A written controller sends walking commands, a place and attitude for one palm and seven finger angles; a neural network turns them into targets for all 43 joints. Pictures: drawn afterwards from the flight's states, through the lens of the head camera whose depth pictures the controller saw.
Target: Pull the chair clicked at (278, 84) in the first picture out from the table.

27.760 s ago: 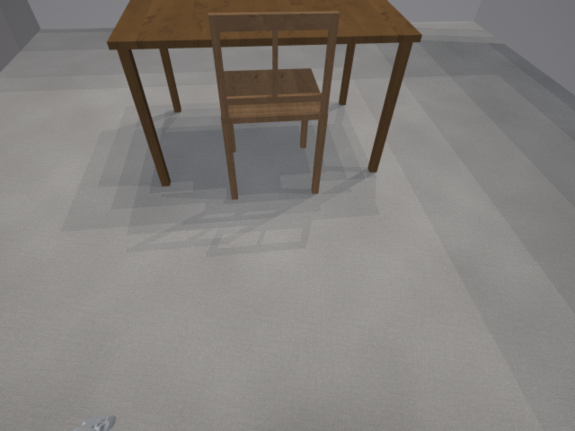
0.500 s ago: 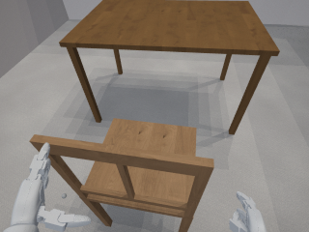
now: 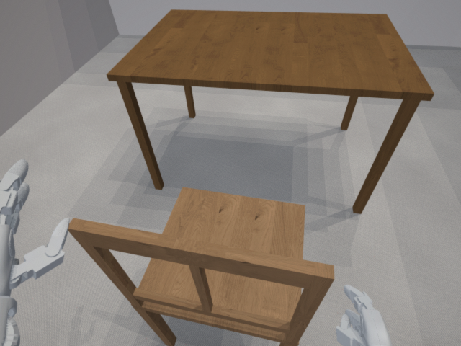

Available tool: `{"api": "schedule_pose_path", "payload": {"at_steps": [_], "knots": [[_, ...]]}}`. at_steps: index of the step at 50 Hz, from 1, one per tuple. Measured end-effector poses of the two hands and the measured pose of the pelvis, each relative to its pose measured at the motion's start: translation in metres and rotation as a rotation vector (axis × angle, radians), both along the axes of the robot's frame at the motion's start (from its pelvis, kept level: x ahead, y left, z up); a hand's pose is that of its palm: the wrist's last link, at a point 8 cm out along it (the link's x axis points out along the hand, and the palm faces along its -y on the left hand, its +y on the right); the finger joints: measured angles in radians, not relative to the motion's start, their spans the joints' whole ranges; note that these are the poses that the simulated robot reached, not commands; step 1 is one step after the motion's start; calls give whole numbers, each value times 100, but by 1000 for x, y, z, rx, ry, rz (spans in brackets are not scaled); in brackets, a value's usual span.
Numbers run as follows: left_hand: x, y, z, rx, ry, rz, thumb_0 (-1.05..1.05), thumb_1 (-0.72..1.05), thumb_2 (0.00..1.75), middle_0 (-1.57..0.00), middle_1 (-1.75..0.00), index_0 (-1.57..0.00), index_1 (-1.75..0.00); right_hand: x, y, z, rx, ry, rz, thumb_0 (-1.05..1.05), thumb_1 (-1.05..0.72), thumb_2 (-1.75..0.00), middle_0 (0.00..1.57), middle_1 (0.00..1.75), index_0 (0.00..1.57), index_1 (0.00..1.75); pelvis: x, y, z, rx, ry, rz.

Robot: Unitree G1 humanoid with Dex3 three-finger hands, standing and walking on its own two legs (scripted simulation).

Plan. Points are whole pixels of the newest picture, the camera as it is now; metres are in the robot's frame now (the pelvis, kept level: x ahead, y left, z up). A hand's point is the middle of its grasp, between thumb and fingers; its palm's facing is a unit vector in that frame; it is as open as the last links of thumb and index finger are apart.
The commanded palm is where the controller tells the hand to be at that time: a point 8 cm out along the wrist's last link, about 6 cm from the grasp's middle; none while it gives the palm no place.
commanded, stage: draw the hand back to the body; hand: left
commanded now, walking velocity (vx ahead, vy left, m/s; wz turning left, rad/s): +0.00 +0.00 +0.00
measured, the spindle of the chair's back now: (202, 287) +0.25 +0.10 -0.10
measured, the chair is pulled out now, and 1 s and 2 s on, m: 0.63 0.63 0.63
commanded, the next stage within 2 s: step back with the hand held close in 0.40 s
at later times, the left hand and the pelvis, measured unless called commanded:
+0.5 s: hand (48, 242) +0.19 +0.26 +0.17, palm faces +0.48 -0.75 -0.45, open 7.4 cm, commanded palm +0.14 +0.29 +0.18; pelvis -0.01 -0.01 +0.00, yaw +0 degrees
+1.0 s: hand (34, 288) +0.14 +0.25 +0.16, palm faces +0.36 -0.76 -0.54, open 7.4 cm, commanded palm +0.08 +0.29 +0.18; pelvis -0.06 -0.01 +0.00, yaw -1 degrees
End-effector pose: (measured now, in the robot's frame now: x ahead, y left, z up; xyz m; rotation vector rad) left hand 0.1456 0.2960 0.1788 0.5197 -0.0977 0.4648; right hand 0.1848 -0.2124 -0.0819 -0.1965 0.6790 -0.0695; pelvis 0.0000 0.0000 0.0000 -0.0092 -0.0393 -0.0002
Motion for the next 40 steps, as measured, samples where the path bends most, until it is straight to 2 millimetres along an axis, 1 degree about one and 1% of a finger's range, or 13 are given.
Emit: {"api": "schedule_pose_path", "payload": {"at_steps": [3,5,7,12,15,18,23,28,32,36,40], "knots": [[3,6,15,37,-45,17,1,65,79,-18,-26,-18,-25,1,-1,-1,4,11,-1,1,-90,-90,20,30,20,30,1,0,1,1,-3,-1],[5,9,19,44,-60,30,1,72,82,-18,-27,-18,-26,0,-3,-2,8,23,-7,1,-90,-90,20,30,20,30,2,0,2,2,-4,-3],[7,11,15,31,-49,39,1,77,84,-19,-28,-19,-27,-2,-6,-4,12,37,-16,1,-90,-90,20,30,20,30,1,-1,2,3,-2,-4],[8,4,-9,-38,33,31,1,85,88,-20,-29,-20,-29,-10,-16,-6,1,70,-37,1,-90,-90,20,30,20,30,0,-3,3,3,0,-5],[5,-3,-12,-49,48,11,1,87,89,-20,-30,-20,-30,-15,-22,-5,-14,74,-42,1,-90,-90,20,30,20,30,0,-5,3,2,-4,-5],[2,-7,-4,-27,24,-2,1,88,89,-21,-30,-21,-30,-18,-26,-4,-20,68,-45,1,-90,-90,20,30,20,30,0,-7,3,2,-9,-3],[-2,-5,10,12,-27,13,1,88,90,-21,-30,-21,-30,-19,-28,-4,-8,54,-56,1,-91,-90,20,30,20,30,-4,-10,3,1,-19,-4],[-3,-6,5,-16,-20,26,1,89,90,-21,-30,-21,-30,-21,-29,-4,7,45,-60,1,-91,-90,20,30,20,30,-8,-13,4,2,-20,-6],[-1,-11,9,13,-20,-17,1,89,90,-21,-30,-21,-30,-25,-30,-3,7,45,-66,1,-90,-90,20,30,20,30,-16,-12,4,-4,1,-17],[-2,-18,9,54,29,-78,1,89,90,-21,-30,-21,-30,-34,-33,-4,9,60,-98,1,-90,-90,20,30,20,30,-25,-9,4,2,23,-32],[-11,-19,4,84,95,-110,1,89,90,-21,-31,-21,-30,-49,-35,-8,13,83,-137,1,-91,-90,20,30,20,30,-35,-6,3,7,37,-38]]}}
